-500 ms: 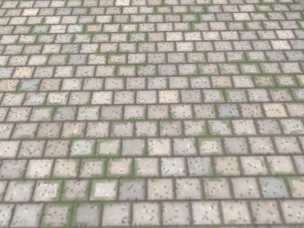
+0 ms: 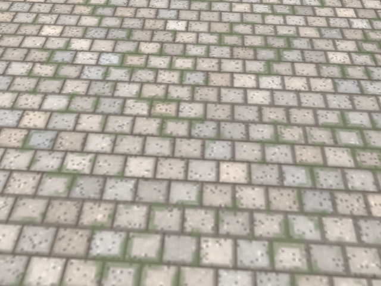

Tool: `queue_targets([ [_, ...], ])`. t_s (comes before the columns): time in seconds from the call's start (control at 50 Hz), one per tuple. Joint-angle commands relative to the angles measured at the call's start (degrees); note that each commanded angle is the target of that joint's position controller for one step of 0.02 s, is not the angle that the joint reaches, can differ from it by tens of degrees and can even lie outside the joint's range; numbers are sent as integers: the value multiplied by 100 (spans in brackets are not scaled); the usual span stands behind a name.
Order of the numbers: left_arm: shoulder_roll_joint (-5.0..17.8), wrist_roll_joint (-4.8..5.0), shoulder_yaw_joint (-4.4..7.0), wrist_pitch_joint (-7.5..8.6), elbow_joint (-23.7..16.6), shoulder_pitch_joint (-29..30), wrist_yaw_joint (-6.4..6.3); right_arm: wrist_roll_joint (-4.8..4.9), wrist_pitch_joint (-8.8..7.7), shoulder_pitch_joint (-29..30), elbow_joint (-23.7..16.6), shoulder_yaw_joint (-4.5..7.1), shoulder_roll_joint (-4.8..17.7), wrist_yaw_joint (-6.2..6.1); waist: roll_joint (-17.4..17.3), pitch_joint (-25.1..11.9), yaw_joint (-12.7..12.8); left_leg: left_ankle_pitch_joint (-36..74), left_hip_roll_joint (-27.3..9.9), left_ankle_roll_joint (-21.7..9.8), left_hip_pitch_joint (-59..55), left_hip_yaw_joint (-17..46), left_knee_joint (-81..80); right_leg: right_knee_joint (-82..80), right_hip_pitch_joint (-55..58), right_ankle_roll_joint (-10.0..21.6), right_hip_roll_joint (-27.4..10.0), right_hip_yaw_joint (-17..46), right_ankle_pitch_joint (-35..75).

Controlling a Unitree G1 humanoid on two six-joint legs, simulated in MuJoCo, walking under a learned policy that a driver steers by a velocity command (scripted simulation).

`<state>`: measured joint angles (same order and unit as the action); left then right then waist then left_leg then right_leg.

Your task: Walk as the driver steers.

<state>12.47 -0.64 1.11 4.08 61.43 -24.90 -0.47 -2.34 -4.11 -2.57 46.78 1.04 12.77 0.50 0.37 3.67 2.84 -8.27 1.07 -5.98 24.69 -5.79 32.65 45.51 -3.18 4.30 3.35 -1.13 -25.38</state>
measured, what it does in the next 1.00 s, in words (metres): walks ahead, turning left: right foot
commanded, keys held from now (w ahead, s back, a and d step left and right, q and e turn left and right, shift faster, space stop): w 0.36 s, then w+q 0.64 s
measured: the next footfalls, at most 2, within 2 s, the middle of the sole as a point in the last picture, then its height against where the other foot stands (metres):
right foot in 0.50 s outside the picture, level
left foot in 1.04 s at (170, 229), level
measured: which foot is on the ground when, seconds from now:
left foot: down 0.00-0.50, up 0.52-1.00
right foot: up 0.00-0.48, down 0.50-1.00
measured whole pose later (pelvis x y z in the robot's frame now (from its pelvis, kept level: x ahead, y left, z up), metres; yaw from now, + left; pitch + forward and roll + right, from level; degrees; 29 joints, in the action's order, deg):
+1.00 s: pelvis +0.51 +0.01 +0.00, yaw +18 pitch +1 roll -1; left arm 11.2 -1.5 2.7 5.0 58.4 -23.6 -1.6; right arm -2.3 -0.2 -0.9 47.3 2.7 11.7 3.3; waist -0.6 3.9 2.8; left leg -9.1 -1.5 -7.7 29.9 -7.7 36.5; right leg 18.1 6.1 -0.5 -1.2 -19.1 -23.7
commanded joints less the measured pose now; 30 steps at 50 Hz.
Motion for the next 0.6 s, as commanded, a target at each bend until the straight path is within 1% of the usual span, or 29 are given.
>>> queue_targets([
  [0.02, 803, -24, 204, 104, -492, 93, 22, 178, 72, -1635, 345, 378, 1108, -30, -475, -864, -609, -756, -2230, -1221, -3262, 3430, -1722, 3017, -3378, 134, -298, 526, 252],
  [0.04, 699, -24, 183, 125, -555, 373, 46, 153, 27, -1325, 325, 298, 748, 2, -173, -466, -504, -312, -1980, -1065, -2574, 2842, -1948, 2695, -3235, 129, -501, 495, 611],
  [0.06, 590, -48, 188, 76, -550, 447, 63, 142, -21, -1250, 385, 247, 579, -5, -191, -218, -348, 88, -1718, -860, -2096, 2353, -2089, 2371, -2993, 101, -645, 467, 759],
  [0.08, 480, -123, 166, -8, -538, 359, 97, 149, -56, -1240, 486, 196, 418, -19, -310, -163, -184, 353, -1502, -702, -1738, 1963, -2213, 2116, -2690, 33, -731, 440, 851],
  [0.1, 370, -151, 153, -77, -506, 315, 134, 142, -104, -1360, 566, 183, 396, -20, -356, -189, -137, 638, -1428, -670, -1609, 1773, -2267, 2001, -2521, -19, -723, 379, 905],
  [0.14, 297, -165, 151, -152, -570, 471, 186, 174, -183, -1641, 733, 214, 529, -17, -336, -157, -81, 1014, -1341, -691, -1567, 1488, -2381, 1750, -2656, -112, -764, 251, 1087],
  [0.16, 300, -165, 150, -175, -653, 703, 202, 178, -198, -1738, 787, 231, 603, -17, -339, -85, -94, 1002, -1309, -691, -1574, 1382, -2475, 1562, -2844, -162, -822, 190, 1282],
  [0.18, 313, -165, 149, -189, -749, 979, 212, 178, -200, -1841, 835, 232, 624, -18, -332, 4, -136, 1002, -1269, -680, -1607, 1297, -2555, 1332, -3041, -214, -876, 128, 1497],
  [0.22, 312, -142, 132, -191, -941, 1535, 225, 185, -184, -2033, 918, 212, 587, -17, -342, 134, -252, 1134, -1153, -615, -1711, 1118, -2630, 722, -3297, -298, -924, 12, 1923],
  [0.26, 247, -107, 90, -172, -1097, 2007, 237, 186, -177, -2186, 981, 195, 564, -19, -364, 188, -366, 1349, -1046, -528, -1769, 936, -2623, 13, -3216, -337, -870, -117, 2294],
  [0.32, 216, -73, 46, -157, -1254, 2523, 232, 169, -174, -2500, 1106, 195, 607, -46, -412, 189, -537, 1632, -1087, -487, -2105, 838, -2551, -701, -3064, -299, -735, -267, 2579],
  [0.38, 302, -79, 61, -126, -1428, 2903, 208, 121, -133, -2760, 1240, 190, 598, -90, -418, 266, -649, 2027, -1299, -529, -2651, 955, -2317, -1047, -3135, -191, -667, -258, 2359],
  [0.42, 382, -77, 94, -71, -1495, 2872, 192, 86, -99, -2702, 1270, 213, 674, -130, -430, 253, -544, 2580, -1416, -516, -2915, 1090, -1988, -1278, -2965, -87, -578, -208, 1949],
  [0.44, 433, -70, 122, -29, -1446, 2627, 172, 73, -87, -2574, 1251, 229, 727, -143, -447, 155, -397, 3092, -1407, -456, -2912, 1094, -1688, -1450, -2562, -22, -468, -216, 1710],
  [0.46, 514, -74, 173, 21, -1297, 2118, 137, 82, -80, -2457, 1231, 245, 784, -143, -445, -88, -175, 3702, -1325, -383, -2835, 1068, -1138, -1668, -1859, 57, -297, -266, 1556],
  [0.48, 654, -118, 253, 97, -1000, 1193, 78, 124, -74, -2354, 1208, 235, 765, -120, -242, -588, 220, 3643, -1063, -267, -2456, 884, -117, -2064, -604, 189, -255, -276, 1825],
  [0.5, 1094, -268, 386, 160, -816, 174, -11, 198, -100, -2277, 1022, 176, 581, -93, 184, -1332, 569, 2141, -752, -146, -1362, 700, 1390, -2137, 939, 457, -1311, 797, 1394],
  [0.52, 1663, -329, 532, 111, -793, -158, -16, 430, -77, -3028, 918, 39, -130, -77, 1442, -2154, 282, -1875, 195, 112, 654, 223, 3382, -2563, 2534, 1170, -3015, 3279, 1098],
  [0.54, 1281, -146, 480, 16, -881, 193, 14, 263, -2, -2711, 1025, 237, 607, -141, 540, -1876, 286, -2065, 3, 31, 1037, 809, 3945, -2915, 1905, 1124, -2862, 3563, 584],
  [0.56, 877, -98, 364, 18, -983, 815, 25, 222, 2, -2259, 905, 288, 618, -116, 311, -986, 52, -1519, -269, -1, 1143, 911, 3901, -3091, 1061, 927, -2596, 2646, 588],
  [0.58, 590, -97, 297, 61, -1020, 1144, 40, 212, 2, -2025, 853, 276, 467, -83, 222, -539, -69, -1139, -462, 15, 1012, 894, 3686, -3329, 372, 764, -2348, 1977, 1055],
  [0.6, 447, -92, 260, 105, -995, 1217, 19, 154, 58, -1940, 855, 301, 403, -50, 303, -314, -178, -966, -571, 39, 836, 882, 3507, -3456, -43, 577, -2119, 1451, 1414],
])
Keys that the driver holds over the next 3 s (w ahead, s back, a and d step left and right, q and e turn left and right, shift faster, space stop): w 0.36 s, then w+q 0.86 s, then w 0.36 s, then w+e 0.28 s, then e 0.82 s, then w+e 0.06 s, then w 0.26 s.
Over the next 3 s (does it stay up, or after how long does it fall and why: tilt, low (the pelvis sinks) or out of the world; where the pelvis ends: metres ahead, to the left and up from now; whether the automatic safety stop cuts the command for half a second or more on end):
stays up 1.10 0.26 0.02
